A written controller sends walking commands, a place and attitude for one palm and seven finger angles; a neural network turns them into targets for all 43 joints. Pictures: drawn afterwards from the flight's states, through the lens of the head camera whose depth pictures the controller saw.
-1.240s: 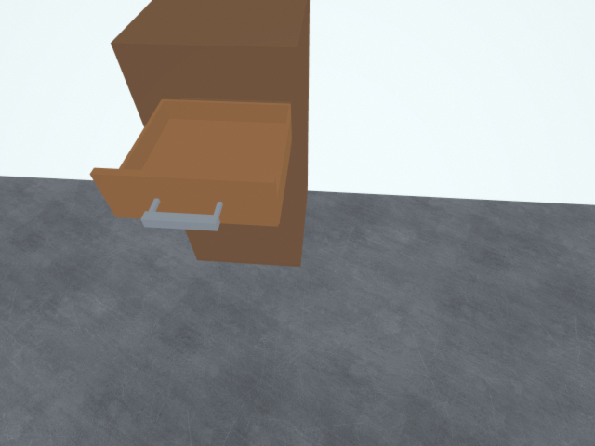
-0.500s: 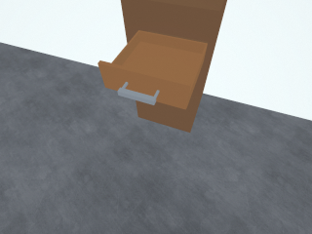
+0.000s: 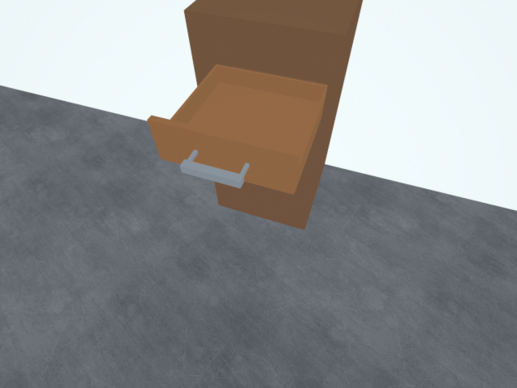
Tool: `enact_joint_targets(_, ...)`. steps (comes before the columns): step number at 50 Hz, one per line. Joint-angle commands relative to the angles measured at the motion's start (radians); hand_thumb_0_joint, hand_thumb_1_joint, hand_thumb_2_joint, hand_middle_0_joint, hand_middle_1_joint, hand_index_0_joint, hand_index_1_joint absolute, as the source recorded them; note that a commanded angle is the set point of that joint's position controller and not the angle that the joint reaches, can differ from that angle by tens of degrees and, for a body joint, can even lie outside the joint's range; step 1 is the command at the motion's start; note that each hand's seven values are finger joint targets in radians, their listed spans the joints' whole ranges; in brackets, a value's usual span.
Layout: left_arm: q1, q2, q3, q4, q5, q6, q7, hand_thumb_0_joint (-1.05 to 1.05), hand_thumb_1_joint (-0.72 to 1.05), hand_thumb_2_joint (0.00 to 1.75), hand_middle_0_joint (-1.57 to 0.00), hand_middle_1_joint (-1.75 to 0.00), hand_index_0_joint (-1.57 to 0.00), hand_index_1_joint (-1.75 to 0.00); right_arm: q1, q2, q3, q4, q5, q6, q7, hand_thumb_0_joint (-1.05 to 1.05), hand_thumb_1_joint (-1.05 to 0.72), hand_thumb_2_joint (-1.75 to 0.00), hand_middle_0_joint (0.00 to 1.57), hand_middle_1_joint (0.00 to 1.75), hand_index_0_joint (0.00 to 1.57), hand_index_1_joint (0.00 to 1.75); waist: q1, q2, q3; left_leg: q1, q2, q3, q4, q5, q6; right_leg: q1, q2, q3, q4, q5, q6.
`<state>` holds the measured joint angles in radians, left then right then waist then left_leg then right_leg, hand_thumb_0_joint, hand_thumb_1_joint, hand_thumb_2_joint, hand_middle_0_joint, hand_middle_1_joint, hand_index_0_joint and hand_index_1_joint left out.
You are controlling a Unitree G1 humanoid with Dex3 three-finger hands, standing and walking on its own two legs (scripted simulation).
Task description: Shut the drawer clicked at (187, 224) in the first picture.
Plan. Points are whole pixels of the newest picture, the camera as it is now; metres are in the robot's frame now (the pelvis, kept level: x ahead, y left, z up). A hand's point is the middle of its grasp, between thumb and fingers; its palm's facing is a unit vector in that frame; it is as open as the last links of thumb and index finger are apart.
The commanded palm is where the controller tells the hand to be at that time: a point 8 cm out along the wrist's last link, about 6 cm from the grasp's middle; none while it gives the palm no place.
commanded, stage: look at it before walking up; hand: left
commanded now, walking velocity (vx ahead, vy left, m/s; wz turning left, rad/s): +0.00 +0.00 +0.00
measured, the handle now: (215, 167) +0.60 +0.14 -0.09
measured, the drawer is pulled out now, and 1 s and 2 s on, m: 0.30 0.30 0.30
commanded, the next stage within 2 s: turn to face it in 0.60 s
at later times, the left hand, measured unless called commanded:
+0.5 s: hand out of the picture +0.09 +0.23 -0.16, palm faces +0.00 -0.95 -0.31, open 7.4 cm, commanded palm none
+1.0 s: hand out of the picture +0.08 +0.22 -0.17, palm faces -0.07 -0.96 -0.28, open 7.4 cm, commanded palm none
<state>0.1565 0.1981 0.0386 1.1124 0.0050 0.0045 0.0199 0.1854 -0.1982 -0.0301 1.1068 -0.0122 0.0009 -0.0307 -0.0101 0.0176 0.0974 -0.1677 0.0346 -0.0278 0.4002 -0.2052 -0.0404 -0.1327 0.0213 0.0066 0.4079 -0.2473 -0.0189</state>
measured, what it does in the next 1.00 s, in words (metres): stands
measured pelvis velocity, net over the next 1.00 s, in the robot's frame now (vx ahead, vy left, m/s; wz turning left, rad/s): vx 0.00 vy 0.00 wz -0.09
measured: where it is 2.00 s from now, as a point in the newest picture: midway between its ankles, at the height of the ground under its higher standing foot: outside the picture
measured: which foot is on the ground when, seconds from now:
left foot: down 0.00-1.00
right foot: down 0.00-1.00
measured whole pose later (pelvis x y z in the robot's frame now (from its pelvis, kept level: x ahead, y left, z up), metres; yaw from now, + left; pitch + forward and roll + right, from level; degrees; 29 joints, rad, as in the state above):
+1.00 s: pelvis +0.00 +0.00 -0.01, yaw -5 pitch -1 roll +0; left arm 0.15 0.26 0.05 1.05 0.01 0.05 0.00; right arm 0.14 -0.23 -0.03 1.03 -0.02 0.02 -0.03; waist 0.00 0.00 0.10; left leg -0.19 0.06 0.06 0.47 -0.26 -0.04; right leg -0.20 0.05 0.09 0.49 -0.27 -0.01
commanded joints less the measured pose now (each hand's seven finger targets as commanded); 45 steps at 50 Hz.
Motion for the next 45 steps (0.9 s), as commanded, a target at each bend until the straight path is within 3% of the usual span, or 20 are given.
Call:
enact_joint_targets(1,0.010,0.178,0.032,-0.049,0.003,-0.022,0.007,0.00,0.90,0.90,-0.20,-0.30,-0.20,-0.30,0.034,-0.139,-0.030,-0.032,-0.001,-0.014,-0.009,0.00,-0.90,-0.90,0.20,0.30,0.20,0.30,0.002,-0.011,-0.072,0.034,0.064,-0.041,-0.048,0.155,0.038,0.002,-0.113,0.078,-0.091,0.188,-0.027)
enact_joint_targets(3,0.010,0.191,0.034,-0.052,0.003,-0.026,0.006,0.00,0.90,0.90,-0.20,-0.30,-0.20,-0.30,0.020,-0.152,-0.032,-0.036,-0.001,-0.015,-0.010,0.00,-0.90,-0.90,0.20,0.30,0.20,0.30,0.007,-0.038,-0.080,0.055,0.067,-0.040,-0.045,0.165,0.040,0.000,-0.111,0.081,-0.093,0.209,-0.029)
enact_joint_targets(14,-0.044,0.251,0.036,-0.069,0.002,-0.033,0.002,0.00,0.90,0.90,-0.20,-0.30,-0.20,-0.30,-0.013,-0.213,-0.035,-0.042,-0.002,-0.017,-0.003,0.00,-0.90,-0.90,0.20,0.30,0.20,0.30,0.001,-0.018,-0.097,0.068,0.073,-0.040,-0.060,0.176,0.038,0.023,-0.120,0.087,-0.109,0.230,-0.028)
enact_joint_targets(18,-0.052,0.273,0.039,-0.073,0.003,-0.036,-0.001,0.00,0.90,0.90,-0.20,-0.30,-0.20,-0.30,-0.037,-0.240,-0.036,-0.049,0.000,-0.020,-0.003,0.00,-0.90,-0.90,0.20,0.30,0.20,0.30,0.005,-0.044,-0.107,0.090,0.076,-0.042,-0.063,0.192,0.039,0.020,-0.118,0.096,-0.110,0.256,-0.027)
enact_joint_targets(20,-0.069,0.277,0.037,-0.073,0.002,-0.035,0.000,0.00,0.90,0.90,-0.20,-0.30,-0.20,-0.30,-0.037,-0.249,-0.035,-0.047,-0.001,-0.019,-0.001,0.00,-0.90,-0.90,0.20,0.30,0.20,0.30,-0.001,-0.011,-0.104,0.075,0.079,-0.038,-0.071,0.197,0.035,0.035,-0.121,0.092,-0.108,0.264,-0.027)
enact_joint_targets(34,-0.096,0.318,0.031,-0.067,0.002,-0.037,-0.006,0.00,0.90,0.90,-0.20,-0.30,-0.20,-0.30,-0.083,-0.304,-0.032,-0.060,0.000,-0.022,0.002,0.00,-0.90,-0.90,0.20,0.30,0.20,0.30,-0.002,-0.012,-0.118,0.109,0.087,-0.046,-0.091,0.205,0.038,0.040,-0.127,0.091,-0.131,0.247,-0.019)
enact_joint_targets(36,-0.099,0.320,0.031,-0.070,0.003,-0.034,-0.008,0.00,0.90,0.90,-0.20,-0.30,-0.20,-0.30,-0.088,-0.305,-0.033,-0.062,-0.001,-0.022,0.003,0.00,-0.90,-0.90,0.20,0.30,0.20,0.30,-0.001,-0.012,-0.109,0.107,0.087,-0.039,-0.088,0.202,0.036,0.029,-0.124,0.103,-0.126,0.254,-0.022)
enact_joint_targets(38,-0.070,0.276,0.028,-0.068,0.003,-0.022,-0.006,0.00,0.90,0.90,-0.20,-0.30,-0.20,-0.30,-0.063,-0.252,-0.026,-0.063,-0.001,-0.015,0.000,0.00,-0.90,-0.90,0.20,0.30,0.20,0.30,-0.001,-0.033,-0.114,0.124,0.093,-0.019,-0.057,0.223,0.029,0.002,-0.120,0.112,-0.097,0.298,-0.019)
enact_joint_targets(40,-0.049,0.226,0.019,-0.067,0.001,-0.002,-0.003,0.00,0.90,0.90,-0.20,-0.30,-0.20,-0.30,-0.018,-0.199,-0.017,-0.058,-0.002,-0.001,-0.002,0.00,-0.90,-0.90,0.20,0.30,0.20,0.30,-0.007,-0.006,-0.110,0.093,0.096,0.001,-0.035,0.202,0.017,-0.005,-0.114,0.117,-0.064,0.297,-0.010)
enact_joint_targets(43,-0.021,0.230,0.031,-0.088,0.005,0.010,-0.005,0.00,0.90,0.90,-0.20,-0.30,-0.20,-0.30,-0.019,-0.202,-0.030,-0.085,-0.002,0.007,-0.008,0.00,-0.90,-0.90,0.20,0.30,0.20,0.30,0.001,-0.024,-0.098,0.092,0.107,0.015,-0.003,0.163,0.023,-0.059,-0.100,0.138,-0.023,0.292,-0.016)
enact_joint_targets(45,-0.026,0.228,0.039,-0.111,0.008,0.019,-0.008,0.00,0.90,0.90,-0.20,-0.30,-0.20,-0.30,-0.006,-0.209,-0.040,-0.101,-0.003,0.011,-0.011,0.00,-0.90,-0.90,0.20,0.30,0.20,0.30,-0.006,0.004,-0.093,0.064,0.122,0.012,0.005,0.149,0.032,-0.073,-0.087,0.138,0.019,0.290,-0.017)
